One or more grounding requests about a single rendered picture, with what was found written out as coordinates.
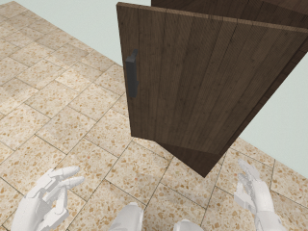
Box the robot left thigh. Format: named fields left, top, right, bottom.
left=108, top=204, right=144, bottom=231

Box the robot thigh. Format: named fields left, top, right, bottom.
left=108, top=204, right=144, bottom=231
left=173, top=220, right=204, bottom=231

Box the left robot hand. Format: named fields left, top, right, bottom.
left=11, top=166, right=85, bottom=231

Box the robot right thigh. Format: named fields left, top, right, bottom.
left=173, top=220, right=204, bottom=231

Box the right robot forearm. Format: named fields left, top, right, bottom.
left=254, top=211, right=287, bottom=231

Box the right robot hand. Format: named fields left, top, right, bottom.
left=234, top=159, right=275, bottom=216

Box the handle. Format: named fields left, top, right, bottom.
left=125, top=48, right=140, bottom=98

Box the cupboard door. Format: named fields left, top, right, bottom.
left=115, top=2, right=308, bottom=155

